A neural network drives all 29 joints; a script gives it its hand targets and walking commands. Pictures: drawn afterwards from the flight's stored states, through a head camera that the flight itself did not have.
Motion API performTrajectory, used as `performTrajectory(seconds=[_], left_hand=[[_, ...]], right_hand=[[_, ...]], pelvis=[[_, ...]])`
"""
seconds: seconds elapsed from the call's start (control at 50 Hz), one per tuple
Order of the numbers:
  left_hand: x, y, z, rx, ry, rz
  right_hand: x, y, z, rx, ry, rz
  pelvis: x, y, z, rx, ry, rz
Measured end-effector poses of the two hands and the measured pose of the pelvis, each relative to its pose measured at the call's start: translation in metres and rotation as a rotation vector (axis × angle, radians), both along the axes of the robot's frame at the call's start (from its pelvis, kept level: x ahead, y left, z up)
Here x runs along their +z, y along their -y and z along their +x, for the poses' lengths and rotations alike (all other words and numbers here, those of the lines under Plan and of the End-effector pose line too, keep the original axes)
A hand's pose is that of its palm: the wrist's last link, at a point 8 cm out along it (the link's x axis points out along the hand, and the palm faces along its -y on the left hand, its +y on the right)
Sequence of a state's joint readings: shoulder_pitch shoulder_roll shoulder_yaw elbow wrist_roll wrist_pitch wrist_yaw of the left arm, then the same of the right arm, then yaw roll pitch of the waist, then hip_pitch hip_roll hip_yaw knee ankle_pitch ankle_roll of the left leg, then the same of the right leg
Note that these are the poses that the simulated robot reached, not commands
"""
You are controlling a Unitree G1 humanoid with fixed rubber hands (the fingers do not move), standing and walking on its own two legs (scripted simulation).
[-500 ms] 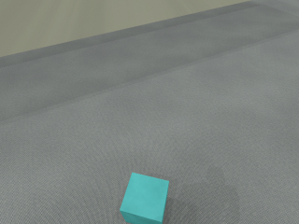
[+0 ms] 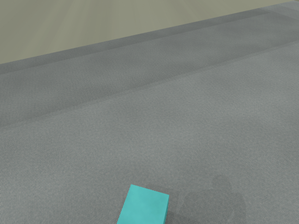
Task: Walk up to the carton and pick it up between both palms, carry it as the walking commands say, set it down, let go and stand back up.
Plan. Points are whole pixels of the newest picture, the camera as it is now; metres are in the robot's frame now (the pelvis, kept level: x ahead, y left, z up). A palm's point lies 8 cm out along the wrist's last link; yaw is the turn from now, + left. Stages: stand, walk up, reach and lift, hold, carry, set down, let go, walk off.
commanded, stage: walk up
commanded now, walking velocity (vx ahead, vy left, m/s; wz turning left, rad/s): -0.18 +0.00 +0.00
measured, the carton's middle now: (145, 216) +0.33 +0.09 -0.62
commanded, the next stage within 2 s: none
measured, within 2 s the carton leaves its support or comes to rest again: neither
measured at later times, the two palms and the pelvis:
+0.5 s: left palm out of the picture +0.17 +0.23 -0.14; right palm out of the picture +0.10 -0.25 -0.15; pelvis +0.10 -0.01 -0.01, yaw -1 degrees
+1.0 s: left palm (78, 215) +0.21 +0.26 -0.14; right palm (228, 193) +0.28 -0.21 -0.12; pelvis +0.18 +0.02 +0.01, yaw -1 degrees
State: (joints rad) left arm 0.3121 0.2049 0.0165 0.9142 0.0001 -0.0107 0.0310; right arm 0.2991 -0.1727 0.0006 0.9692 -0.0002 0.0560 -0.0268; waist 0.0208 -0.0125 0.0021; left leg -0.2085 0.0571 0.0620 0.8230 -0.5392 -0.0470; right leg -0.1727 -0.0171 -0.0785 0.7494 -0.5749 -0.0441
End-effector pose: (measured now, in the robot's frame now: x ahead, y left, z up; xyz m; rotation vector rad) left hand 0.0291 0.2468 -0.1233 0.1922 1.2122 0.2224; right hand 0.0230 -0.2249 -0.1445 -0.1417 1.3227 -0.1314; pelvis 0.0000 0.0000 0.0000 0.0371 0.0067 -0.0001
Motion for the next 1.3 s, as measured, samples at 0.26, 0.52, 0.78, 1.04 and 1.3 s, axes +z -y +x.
performTrajectory(seconds=[0.26, 0.52, 0.78, 1.04, 1.3], left_hand=[[-0.017, -0.007, 0.000, 0.030, -0.136, -0.030], [-0.017, 0.017, 0.145, -0.052, 0.017, -0.028], [-0.005, -0.003, 0.132, 0.006, -0.124, 0.005], [-0.015, -0.009, 0.206, -0.031, -0.125, -0.080], [0.006, -0.005, 0.246, -0.038, -0.013, -0.010]], right_hand=[[0.003, -0.003, 0.097, 0.046, 0.097, -0.042], [-0.004, 0.023, 0.077, -0.017, -0.075, -0.049], [0.000, 0.007, 0.249, 0.096, 0.132, -0.034], [0.024, -0.012, 0.241, 0.056, 0.071, -0.072], [0.004, -0.004, 0.243, 0.064, -0.021, -0.015]], pelvis=[[-0.008, -0.011, 0.043, 0.006, -0.002, -0.026], [-0.011, 0.013, 0.101, -0.022, -0.007, -0.040], [-0.004, -0.003, 0.145, 0.012, 0.006, 0.009], [0.009, -0.021, 0.185, -0.012, -0.013, -0.078], [0.010, -0.009, 0.199, 0.008, -0.013, 0.001]])
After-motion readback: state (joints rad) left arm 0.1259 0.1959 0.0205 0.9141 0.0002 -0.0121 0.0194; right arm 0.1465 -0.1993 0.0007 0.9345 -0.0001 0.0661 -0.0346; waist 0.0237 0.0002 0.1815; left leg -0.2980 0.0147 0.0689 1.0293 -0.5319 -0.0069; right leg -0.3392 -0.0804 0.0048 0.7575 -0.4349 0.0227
